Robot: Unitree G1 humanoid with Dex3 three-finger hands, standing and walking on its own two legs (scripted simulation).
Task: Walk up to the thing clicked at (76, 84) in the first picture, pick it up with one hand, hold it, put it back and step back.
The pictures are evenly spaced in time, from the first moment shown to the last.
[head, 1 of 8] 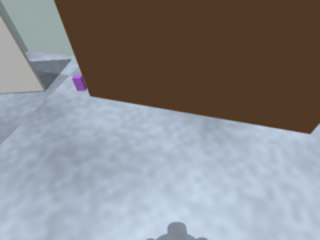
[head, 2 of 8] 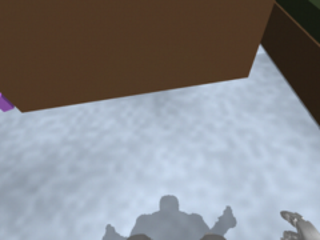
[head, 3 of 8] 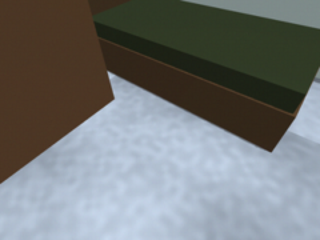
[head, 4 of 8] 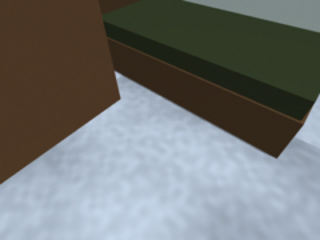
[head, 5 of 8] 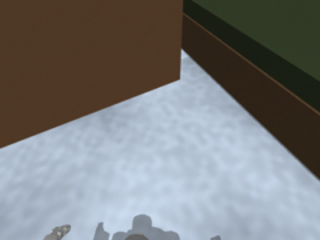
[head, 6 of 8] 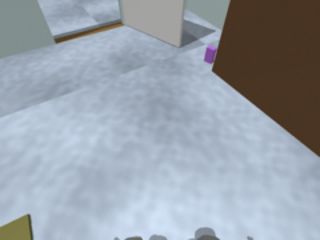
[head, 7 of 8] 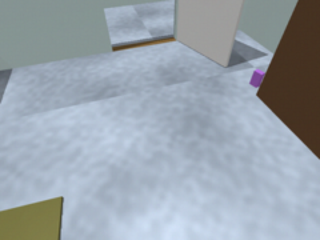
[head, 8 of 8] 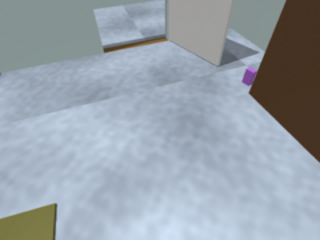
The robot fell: no
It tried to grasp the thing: no
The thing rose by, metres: 0.00
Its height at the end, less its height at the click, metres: +0.00
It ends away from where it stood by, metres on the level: 0.00
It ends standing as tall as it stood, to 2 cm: yes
